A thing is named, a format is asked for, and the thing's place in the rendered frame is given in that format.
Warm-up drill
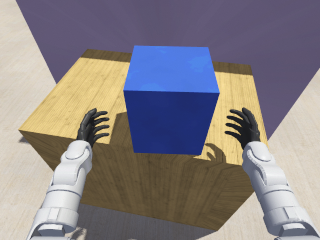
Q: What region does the robot left forearm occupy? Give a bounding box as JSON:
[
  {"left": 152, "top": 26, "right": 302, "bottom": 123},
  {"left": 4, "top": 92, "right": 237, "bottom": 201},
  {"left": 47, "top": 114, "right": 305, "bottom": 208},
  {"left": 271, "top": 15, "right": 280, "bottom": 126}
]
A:
[{"left": 26, "top": 140, "right": 93, "bottom": 240}]

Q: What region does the pedestal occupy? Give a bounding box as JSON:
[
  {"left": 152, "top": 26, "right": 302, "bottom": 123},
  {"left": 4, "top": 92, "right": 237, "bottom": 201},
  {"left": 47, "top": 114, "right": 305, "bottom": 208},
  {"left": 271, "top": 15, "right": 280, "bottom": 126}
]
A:
[{"left": 18, "top": 49, "right": 270, "bottom": 231}]

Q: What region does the right robot hand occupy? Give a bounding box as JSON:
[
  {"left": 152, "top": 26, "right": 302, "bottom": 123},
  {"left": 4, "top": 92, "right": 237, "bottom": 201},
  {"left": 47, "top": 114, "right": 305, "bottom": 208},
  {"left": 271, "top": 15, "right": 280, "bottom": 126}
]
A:
[{"left": 224, "top": 107, "right": 261, "bottom": 150}]

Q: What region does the robot right forearm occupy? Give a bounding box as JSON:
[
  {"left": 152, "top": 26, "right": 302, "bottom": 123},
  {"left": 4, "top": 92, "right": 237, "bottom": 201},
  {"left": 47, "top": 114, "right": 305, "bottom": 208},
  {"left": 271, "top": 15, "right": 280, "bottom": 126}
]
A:
[{"left": 242, "top": 141, "right": 320, "bottom": 238}]

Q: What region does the left robot hand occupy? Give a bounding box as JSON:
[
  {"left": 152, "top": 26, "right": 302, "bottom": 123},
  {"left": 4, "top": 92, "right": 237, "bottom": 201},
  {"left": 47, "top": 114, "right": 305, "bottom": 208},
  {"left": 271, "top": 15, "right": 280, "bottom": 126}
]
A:
[{"left": 76, "top": 108, "right": 110, "bottom": 149}]

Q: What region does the carton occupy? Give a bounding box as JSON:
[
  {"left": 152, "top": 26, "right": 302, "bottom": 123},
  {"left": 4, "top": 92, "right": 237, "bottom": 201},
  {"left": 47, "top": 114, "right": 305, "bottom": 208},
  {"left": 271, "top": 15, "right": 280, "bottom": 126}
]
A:
[{"left": 123, "top": 45, "right": 220, "bottom": 155}]

